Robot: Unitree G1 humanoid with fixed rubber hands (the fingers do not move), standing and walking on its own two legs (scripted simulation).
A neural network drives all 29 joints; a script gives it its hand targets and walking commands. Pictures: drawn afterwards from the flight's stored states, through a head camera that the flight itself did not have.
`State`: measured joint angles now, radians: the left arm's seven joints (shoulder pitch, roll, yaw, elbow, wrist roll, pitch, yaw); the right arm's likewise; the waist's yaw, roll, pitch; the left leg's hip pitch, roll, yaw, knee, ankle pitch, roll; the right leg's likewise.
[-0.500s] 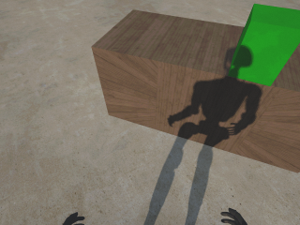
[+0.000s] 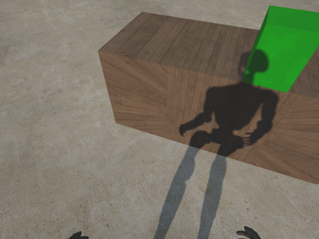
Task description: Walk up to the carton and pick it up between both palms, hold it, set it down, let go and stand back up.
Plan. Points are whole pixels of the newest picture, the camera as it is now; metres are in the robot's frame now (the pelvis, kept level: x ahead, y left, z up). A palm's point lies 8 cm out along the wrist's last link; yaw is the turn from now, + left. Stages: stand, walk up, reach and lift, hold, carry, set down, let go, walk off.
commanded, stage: stand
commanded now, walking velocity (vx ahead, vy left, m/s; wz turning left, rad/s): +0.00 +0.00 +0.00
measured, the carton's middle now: (278, 49) +0.87 -0.54 +0.03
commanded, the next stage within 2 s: none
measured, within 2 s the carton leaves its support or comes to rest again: neither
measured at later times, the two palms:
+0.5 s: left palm out of the picture +0.08 +0.25 -0.11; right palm out of the picture +0.10 -0.24 -0.10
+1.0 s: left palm out of the picture +0.08 +0.25 -0.11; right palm out of the picture +0.10 -0.25 -0.10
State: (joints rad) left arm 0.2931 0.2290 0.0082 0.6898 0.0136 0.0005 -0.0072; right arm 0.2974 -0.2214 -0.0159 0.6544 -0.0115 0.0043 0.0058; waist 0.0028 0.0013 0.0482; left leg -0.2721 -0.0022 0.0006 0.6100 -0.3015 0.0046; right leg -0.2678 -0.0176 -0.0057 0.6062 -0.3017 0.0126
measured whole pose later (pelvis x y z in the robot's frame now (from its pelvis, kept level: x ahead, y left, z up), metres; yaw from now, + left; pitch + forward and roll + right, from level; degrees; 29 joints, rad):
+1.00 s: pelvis +0.00 +0.00 +0.00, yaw +1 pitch -2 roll +0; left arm 0.31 0.25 0.00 0.71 0.01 0.01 -0.01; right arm 0.29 -0.23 0.00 0.69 -0.01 0.01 0.00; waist 0.00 0.00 0.05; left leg -0.26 0.00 -0.02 0.59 -0.29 0.00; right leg -0.25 -0.02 -0.03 0.58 -0.30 0.01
